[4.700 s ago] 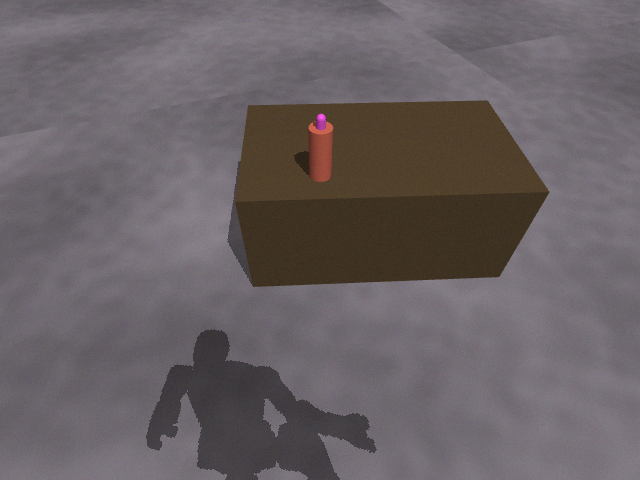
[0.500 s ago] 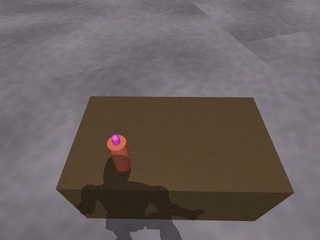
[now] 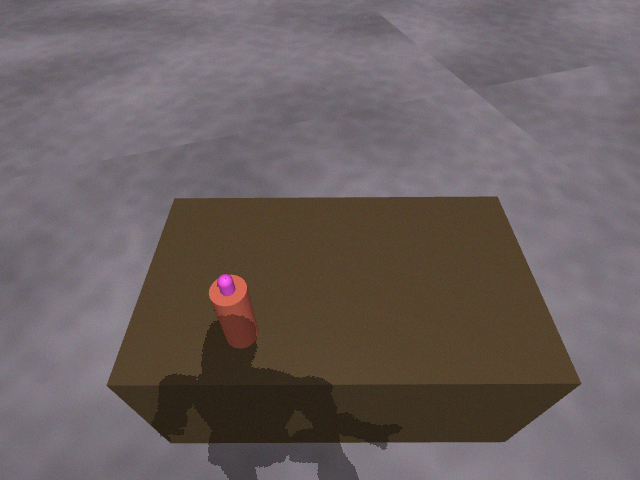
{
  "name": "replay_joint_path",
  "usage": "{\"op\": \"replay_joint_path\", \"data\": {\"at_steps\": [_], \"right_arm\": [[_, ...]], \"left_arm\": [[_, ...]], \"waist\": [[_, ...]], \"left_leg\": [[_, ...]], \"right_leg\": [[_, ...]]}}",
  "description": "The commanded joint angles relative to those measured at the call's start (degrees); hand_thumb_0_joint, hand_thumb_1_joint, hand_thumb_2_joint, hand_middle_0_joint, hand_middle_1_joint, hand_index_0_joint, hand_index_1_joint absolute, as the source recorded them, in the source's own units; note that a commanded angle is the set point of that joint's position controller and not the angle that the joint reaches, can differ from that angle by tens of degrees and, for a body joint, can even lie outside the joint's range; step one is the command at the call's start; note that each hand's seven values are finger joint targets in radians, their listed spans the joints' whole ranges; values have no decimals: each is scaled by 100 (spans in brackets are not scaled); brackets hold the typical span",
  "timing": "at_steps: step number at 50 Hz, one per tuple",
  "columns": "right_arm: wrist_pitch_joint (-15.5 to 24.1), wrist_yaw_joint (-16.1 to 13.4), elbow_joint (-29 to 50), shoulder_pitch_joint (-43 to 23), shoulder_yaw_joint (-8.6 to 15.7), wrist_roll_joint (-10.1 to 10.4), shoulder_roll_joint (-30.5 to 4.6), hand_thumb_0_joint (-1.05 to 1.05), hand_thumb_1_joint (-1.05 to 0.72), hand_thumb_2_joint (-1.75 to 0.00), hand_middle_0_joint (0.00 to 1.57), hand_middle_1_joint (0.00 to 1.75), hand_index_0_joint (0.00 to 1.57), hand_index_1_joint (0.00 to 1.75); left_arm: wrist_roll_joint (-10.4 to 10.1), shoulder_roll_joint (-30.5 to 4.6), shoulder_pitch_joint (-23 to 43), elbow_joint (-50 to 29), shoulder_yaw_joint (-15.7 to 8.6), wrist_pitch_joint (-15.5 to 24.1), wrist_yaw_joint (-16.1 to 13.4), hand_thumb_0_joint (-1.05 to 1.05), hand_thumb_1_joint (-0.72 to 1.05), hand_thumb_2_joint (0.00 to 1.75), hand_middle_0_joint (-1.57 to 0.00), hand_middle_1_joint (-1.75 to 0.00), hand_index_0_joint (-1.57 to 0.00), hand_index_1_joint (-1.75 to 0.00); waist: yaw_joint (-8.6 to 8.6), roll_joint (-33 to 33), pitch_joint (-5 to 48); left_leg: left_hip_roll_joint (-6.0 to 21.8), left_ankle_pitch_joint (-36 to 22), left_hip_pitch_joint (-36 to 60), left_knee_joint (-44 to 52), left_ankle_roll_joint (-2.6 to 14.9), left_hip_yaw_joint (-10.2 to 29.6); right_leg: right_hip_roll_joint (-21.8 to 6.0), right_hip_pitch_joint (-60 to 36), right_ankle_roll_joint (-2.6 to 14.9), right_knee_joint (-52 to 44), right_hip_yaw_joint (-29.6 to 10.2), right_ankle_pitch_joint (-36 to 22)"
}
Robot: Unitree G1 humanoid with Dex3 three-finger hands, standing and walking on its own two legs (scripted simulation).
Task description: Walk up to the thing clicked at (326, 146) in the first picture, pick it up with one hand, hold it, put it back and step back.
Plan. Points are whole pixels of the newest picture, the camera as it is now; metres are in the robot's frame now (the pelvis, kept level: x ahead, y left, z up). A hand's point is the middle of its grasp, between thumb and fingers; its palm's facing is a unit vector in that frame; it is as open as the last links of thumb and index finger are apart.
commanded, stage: walk up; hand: left
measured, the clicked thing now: (234, 308) +0.48 +0.19 -0.22
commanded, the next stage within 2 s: stand in 0.40 s
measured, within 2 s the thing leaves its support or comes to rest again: neither
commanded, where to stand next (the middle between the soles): +0.05 +0.01 m, yaw -2 degrees
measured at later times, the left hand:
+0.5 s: hand out of the picture +0.09 +0.25 -0.15, palm faces -0.01 -0.94 -0.35, open 7.4 cm
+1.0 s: hand out of the picture +0.07 +0.24 -0.15, palm faces -0.01 -0.93 -0.36, open 7.4 cm
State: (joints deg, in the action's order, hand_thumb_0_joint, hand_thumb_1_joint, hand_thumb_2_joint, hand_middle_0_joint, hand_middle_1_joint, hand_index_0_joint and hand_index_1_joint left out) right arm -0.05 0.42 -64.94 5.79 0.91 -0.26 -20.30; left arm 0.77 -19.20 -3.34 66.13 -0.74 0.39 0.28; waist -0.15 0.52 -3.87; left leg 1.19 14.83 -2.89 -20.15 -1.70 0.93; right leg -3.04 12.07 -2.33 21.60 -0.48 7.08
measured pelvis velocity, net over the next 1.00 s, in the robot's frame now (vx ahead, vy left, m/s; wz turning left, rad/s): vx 0.00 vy -0.02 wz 0.02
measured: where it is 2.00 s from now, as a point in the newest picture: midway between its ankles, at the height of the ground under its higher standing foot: outside the picture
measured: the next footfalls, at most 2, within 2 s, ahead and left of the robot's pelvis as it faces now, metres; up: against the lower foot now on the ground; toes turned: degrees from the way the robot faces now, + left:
none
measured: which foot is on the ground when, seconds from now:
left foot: down 0.00-1.00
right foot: down 0.00-1.00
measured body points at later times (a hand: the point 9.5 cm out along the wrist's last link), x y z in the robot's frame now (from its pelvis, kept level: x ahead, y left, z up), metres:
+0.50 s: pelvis +0.00 +0.00 +0.00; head +0.01 -0.01 +0.45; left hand +0.09 +0.30 -0.13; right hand +0.07 -0.31 -0.14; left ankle -0.04 +0.14 -0.74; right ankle +0.05 -0.14 -0.74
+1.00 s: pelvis +0.00 -0.02 +0.00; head +0.01 -0.03 +0.45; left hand +0.07 +0.29 -0.13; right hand +0.06 -0.32 -0.14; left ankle -0.04 +0.14 -0.74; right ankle +0.05 -0.14 -0.74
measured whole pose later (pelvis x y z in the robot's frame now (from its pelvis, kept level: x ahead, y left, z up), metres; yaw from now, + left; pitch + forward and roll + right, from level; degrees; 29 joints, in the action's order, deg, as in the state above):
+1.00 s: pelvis +0.00 -0.02 +0.00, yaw +1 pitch -3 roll +0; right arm -0.1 0.6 -64.2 7.9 0.6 -0.4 -20.8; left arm 0.7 -20.2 -5.6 65.3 -0.2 0.5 0.6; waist 0.1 0.9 -3.7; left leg 2.7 14.2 -3.2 -19.8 -3.2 2.3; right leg -1.8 12.0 -0.8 21.6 1.1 7.0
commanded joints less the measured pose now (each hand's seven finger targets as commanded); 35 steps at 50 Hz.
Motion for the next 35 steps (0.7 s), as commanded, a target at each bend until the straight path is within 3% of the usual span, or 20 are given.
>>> {"op": "replay_joint_path", "data": {"at_steps": [1,17,19,21,24,29,35], "right_arm": [[111,-62,358,-232,230,-26,-1216,0,-90,-90,20,30,20,30],[110,-52,397,-138,224,-31,-1186,0,-90,-90,20,30,20,30],[106,-57,400,-103,232,-33,-1193,0,-90,-90,20,30,20,30],[142,-73,413,-53,216,-37,-1245,0,-90,-90,20,30,20,30],[146,-73,407,-106,216,-36,-1235,0,-90,-90,20,30,20,30],[148,-73,429,-45,196,-25,-1229,0,-90,-90,20,30,20,30],[124,-67,406,-14,187,-40,-1220,0,-90,-90,20,30,20,30]], "left_arm": [[-24,-1218,337,-391,-235,144,-55,0,90,90,-20,-30,-20,-30],[-20,-1225,170,-399,-277,137,-52,0,90,90,-20,-30,-20,-30],[-8,-1231,185,-415,-272,137,-56,0,90,90,-20,-30,-20,-30],[-32,-1276,161,-406,-245,131,-64,0,90,90,-20,-30,-20,-30],[-52,-1280,93,-416,-225,129,-54,0,90,90,-20,-30,-20,-30],[-31,-1295,114,-434,-199,126,-52,0,90,90,-20,-30,-20,-30],[-35,-1330,112,-427,-185,117,-42,0,90,90,-20,-30,-20,-30]], "waist": [[22,-85,572],[79,-77,508],[46,-136,574],[4,-80,547],[44,-61,558],[7,-1,615],[27,-7,455]], "left_leg": [[495,-558,-542,495,298,263],[477,-531,-525,476,310,268],[496,-562,-455,452,313,239],[624,-1087,-536,503,240,400],[575,-921,-483,525,214,365],[612,-1015,-540,524,211,367],[580,-518,-638,561,211,371]], "right_leg": [[-415,-693,268,-204,-368,-573],[-375,-601,270,-227,-391,-351],[-391,-581,283,-240,-409,-452],[-427,-747,312,-100,-378,-985],[-426,-688,297,-163,-377,-781],[-454,-841,321,-126,-357,-956],[-438,-683,325,-262,-381,-382]]}}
